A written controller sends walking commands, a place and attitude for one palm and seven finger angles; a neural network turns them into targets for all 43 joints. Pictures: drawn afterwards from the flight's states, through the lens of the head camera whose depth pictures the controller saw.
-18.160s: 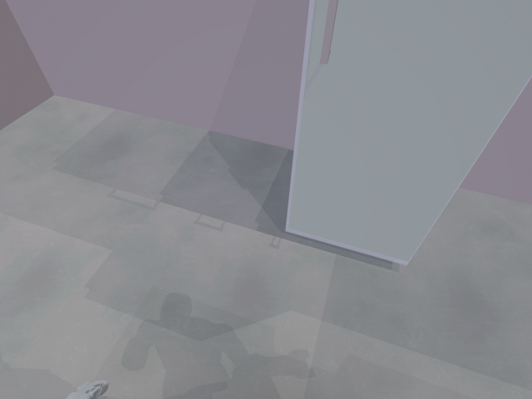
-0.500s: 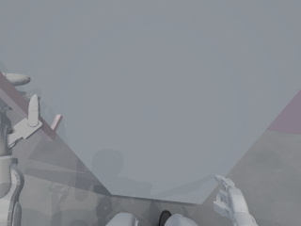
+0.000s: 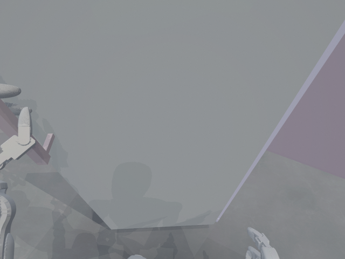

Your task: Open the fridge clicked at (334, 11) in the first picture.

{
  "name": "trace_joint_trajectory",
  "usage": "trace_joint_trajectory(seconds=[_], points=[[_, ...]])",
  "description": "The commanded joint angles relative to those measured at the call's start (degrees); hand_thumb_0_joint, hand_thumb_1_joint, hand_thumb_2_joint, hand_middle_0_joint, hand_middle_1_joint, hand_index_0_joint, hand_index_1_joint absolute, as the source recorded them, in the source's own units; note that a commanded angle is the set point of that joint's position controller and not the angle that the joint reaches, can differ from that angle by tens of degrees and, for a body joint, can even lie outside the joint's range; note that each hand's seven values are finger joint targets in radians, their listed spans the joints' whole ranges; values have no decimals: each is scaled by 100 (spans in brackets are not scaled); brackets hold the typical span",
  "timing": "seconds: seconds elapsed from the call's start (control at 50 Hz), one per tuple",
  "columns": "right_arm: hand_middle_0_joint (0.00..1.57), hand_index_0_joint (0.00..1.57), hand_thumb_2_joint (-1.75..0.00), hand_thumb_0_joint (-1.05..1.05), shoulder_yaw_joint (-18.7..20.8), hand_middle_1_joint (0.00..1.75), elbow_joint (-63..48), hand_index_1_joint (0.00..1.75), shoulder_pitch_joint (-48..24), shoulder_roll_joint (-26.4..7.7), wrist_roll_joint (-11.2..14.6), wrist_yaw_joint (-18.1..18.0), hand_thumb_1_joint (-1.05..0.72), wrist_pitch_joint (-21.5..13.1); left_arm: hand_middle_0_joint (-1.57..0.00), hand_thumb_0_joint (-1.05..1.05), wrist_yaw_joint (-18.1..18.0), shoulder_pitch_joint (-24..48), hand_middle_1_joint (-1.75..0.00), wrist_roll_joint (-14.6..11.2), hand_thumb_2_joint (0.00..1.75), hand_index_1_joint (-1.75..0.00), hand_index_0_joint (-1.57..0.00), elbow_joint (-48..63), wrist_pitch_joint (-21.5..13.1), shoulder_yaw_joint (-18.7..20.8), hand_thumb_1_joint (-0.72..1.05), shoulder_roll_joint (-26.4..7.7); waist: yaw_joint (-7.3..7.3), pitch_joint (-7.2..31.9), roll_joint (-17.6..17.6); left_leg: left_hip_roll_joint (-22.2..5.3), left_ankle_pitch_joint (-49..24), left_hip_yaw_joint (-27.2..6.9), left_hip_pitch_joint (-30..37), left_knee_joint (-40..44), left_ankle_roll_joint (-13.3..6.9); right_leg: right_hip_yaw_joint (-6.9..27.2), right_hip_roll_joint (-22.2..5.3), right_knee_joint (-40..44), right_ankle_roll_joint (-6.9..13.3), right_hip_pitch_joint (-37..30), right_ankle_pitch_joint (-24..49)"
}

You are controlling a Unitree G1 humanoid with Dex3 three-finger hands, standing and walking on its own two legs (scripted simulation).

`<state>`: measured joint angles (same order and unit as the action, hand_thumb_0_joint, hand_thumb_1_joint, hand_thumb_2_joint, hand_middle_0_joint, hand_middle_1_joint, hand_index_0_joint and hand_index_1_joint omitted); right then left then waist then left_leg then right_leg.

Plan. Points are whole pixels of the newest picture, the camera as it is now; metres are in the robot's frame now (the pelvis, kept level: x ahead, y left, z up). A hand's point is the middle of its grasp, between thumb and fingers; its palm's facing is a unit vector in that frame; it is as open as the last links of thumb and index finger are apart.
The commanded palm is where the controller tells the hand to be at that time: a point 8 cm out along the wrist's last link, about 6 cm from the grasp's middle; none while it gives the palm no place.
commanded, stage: walk backward, drawing the door open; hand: left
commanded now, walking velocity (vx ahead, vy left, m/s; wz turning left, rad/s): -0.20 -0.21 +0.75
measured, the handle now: out of the picture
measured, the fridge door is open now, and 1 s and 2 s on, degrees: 28 72 81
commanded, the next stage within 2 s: stop walking and hold the door back in 1.18 s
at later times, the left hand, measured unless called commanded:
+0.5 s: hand out of the picture +0.10 +0.18 +0.22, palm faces +0.57 -0.78 -0.27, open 6.6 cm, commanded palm +0.04 +0.21 +0.21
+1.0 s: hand out of the picture -0.03 +0.05 +0.21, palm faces +0.73 -0.64 -0.26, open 7.1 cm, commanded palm -0.10 +0.06 +0.21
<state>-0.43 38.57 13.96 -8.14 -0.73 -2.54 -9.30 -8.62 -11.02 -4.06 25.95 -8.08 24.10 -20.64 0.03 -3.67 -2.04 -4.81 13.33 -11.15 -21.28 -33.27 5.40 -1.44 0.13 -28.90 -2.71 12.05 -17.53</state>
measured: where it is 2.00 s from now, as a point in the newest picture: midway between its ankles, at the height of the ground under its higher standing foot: outside the picture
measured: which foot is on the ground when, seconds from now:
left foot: down 0.00-0.00, up 0.02-0.24, down 0.26-0.60, up 0.62-0.92, down 0.94-1.00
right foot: down 0.00-0.26, up 0.28-0.58, down 0.60-0.94, up 0.96-1.00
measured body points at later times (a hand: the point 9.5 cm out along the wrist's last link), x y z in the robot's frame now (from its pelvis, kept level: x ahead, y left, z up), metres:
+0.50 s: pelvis -0.11 -0.10 +0.01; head -0.07 -0.08 +0.46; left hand +0.06 +0.22 +0.23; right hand +0.12 -0.24 -0.08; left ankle -0.08 +0.07 -0.73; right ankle -0.03 -0.21 -0.67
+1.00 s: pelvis -0.16 -0.25 +0.00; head -0.13 -0.23 +0.45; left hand -0.07 +0.08 +0.23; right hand +0.13 -0.36 -0.08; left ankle -0.25 -0.16 -0.73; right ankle -0.07 -0.27 -0.70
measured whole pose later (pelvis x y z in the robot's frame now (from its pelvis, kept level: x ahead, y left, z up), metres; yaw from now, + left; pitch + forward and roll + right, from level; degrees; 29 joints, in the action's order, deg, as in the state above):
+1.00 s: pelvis -0.16 -0.25 +0.00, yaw +37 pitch -1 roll +2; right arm 2.5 34.1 10.7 -11.8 -1.6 -4.8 -7.3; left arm -6.2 -6.3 -1.3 30.9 -5.0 11.1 -18.9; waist 2.8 -4.5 2.9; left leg -0.7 19.1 3.3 -12.9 -32.5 0.4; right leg -8.3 -2.2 -49.4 0.1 27.6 -24.4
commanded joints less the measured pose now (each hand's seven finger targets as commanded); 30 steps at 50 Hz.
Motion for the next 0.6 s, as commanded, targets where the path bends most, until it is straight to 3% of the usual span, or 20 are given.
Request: trace_joint_trajectory(seconds=[0.0,0.02,0.06,0.1,0.14,0.18,0.2,0.22,0.24,0.26,0.28,0.3,0.34,0.36,0.4,0.48,0.52,0.54,0.56,0.58], points=[[20,20,-90,0,344,30,-884,30,-987,-650,-28,-196,-90,-343,-45,0,-14,1202,-140,230,90,-140,-45,1860,-751,926,90,-1819,-208,1515,1550,750,2048,715,-865,-3548,-397,1379,-2426,770,1146,-482,4148],[20,20,-90,0,461,30,-712,30,-849,-762,32,-225,-90,-359,-45,0,-49,951,-140,147,90,-140,-45,1670,-701,981,90,-1715,-123,1753,1437,623,2099,508,-1003,-4002,-350,1320,-2500,545,1237,-887,4488],[20,20,-90,0,298,30,-962,30,-924,-567,-29,-222,-90,-218,-45,0,-26,879,-140,183,90,-140,-45,2073,-684,804,90,-1424,-93,1703,1031,369,1643,893,-1013,-3613,-257,538,-2082,72,1258,-1192,4625],[20,20,-90,0,164,30,-1050,30,-1025,-514,-87,-277,-90,-117,-45,0,-34,944,-140,167,90,-140,-45,2013,-711,777,90,-1416,-103,1538,866,351,1520,1327,-519,-2479,-286,74,-1853,95,1122,-956,4395],[20,20,-90,0,207,30,-1075,30,-902,-601,-83,-322,-90,-68,-45,0,-51,843,-140,135,90,-140,-45,1927,-640,674,90,-1326,-70,1445,933,311,1403,1386,-203,-1302,-346,-43,-1867,-43,1051,-929,4211],[20,20,-90,0,259,30,-1062,30,-753,-693,-123,-337,-90,-74,-45,0,-17,830,-140,92,90,-140,-45,1892,-618,477,90,-1145,10,1477,751,376,598,1517,480,-154,-347,-97,-1707,-335,897,-422,3628],[20,20,-90,0,320,30,-1065,30,-574,-774,-103,-345,-90,-53,-45,0,-9,963,-140,50,90,-140,-45,1941,-599,330,90,-1027,173,1585,311,428,-190,1486,1262,587,-331,-285,-1466,-953,689,56,3042],[20,20,-90,0,410,30,-1131,30,-542,-981,-64,-362,-90,-62,-45,0,-9,928,-140,10,90,-140,-45,1991,-596,138,90,-921,235,1554,-772,-385,-1880,369,2236,1117,-631,-617,-939,-2036,282,1200,1381],[20,20,-90,0,411,30,-1191,30,-627,-1047,-40,-291,-90,-159,-45,0,55,1244,-140,14,90,-140,-45,2312,-708,-95,90,-862,51,1672,-2231,-1995,-5408,-1929,2907,1380,-1197,-445,-67,-3249,-132,2400,-1927],[20,20,-90,0,340,30,-983,30,-615,-912,-74,-125,-90,-220,-45,0,165,1443,-140,231,90,-140,-45,2195,-794,11,90,-1043,7,1604,-1803,-2229,-5888,-2128,2951,1175,-1579,244,-101,-3810,-38,2619,-2186],[20,20,-90,0,383,30,-992,30,-730,-950,-4,-17,-90,-244,-45,0,185,1682,-140,252,90,-140,-45,2301,-820,176,90,-1185,-6,1404,-1181,-2029,-5306,-1643,2757,1171,-1651,235,-69,-3804,-10,2751,-1739],[20,20,-90,0,379,30,-1012,30,-809,-880,9,-28,-90,-260,-45,0,220,1844,-140,267,90,-140,-45,2541,-758,106,90,-1257,128,1505,-1373,-1663,-4735,-1447,2473,1149,-1471,360,-120,-3821,-90,2490,-1531],[20,20,-90,0,481,30,-831,30,-815,-935,44,-15,-90,-328,-45,0,178,1804,-140,305,90,-140,-45,2204,-707,106,90,-1174,98,1283,-1290,-1348,-4030,-872,2302,1050,-1363,356,-93,-3481,-127,2351,-957],[20,20,-90,0,481,30,-833,30,-778,-917,74,1,-90,-292,-45,0,186,1535,-140,292,90,-140,-45,1911,-618,-45,90,-935,74,1325,-1220,-1156,-3469,-482,2031,1064,-1278,284,-58,-3250,-120,1958,-644],[20,20,-90,0,451,30,-888,30,-786,-916,110,-7,-90,-282,-45,0,193,1736,-140,177,90,-140,-45,1862,-522,-117,90,-866,69,1361,-1447,-933,-2192,-145,1353,1305,-1153,112,104,-2817,-105,1148,-438],[20,20,-90,0,335,30,-988,30,-931,-915,117,-64,-90,-286,-45,0,142,1909,-140,50,90,-140,-45,1676,-468,-111,90,-915,60,1193,-1559,-1021,-205,-445,425,1678,-1261,26,240,-1851,-73,228,-808],[20,20,-90,0,326,30,-1016,30,-1027,-935,87,-81,-90,-252,-45,0,103,1847,-140,30,90,-140,-45,1585,-431,102,90,-1087,-52,1176,-1382,-803,659,-289,-134,1592,-1125,-160,356,-780,-51,-668,-461],[20,20,-90,0,300,30,-1056,30,-1077,-860,77,-73,-90,-237,-45,0,111,1929,-140,27,90,-140,-45,1666,-443,68,90,-1051,-105,1220,-1067,-536,1049,-254,-456,1265,-964,-114,217,138,-12,-1196,-157],[20,20,-90,0,268,30,-1048,30,-1025,-704,88,-62,-90,-223,-45,0,125,1970,-140,81,90,-140,-45,1726,-432,109,90,-1198,-84,1238,19,111,1410,269,-264,199,-643,353,-357,1151,193,-966,-10],[20,20,-90,0,235,30,-1088,30,-1178,-486,84,-72,-90,-157,-45,0,123,1839,-140,134,90,-140,-45,1741,-382,450,90,-1671,-179,1178,1929,874,1816,1146,-764,-2030,-203,1888,-1771,1805,758,-521,-360]])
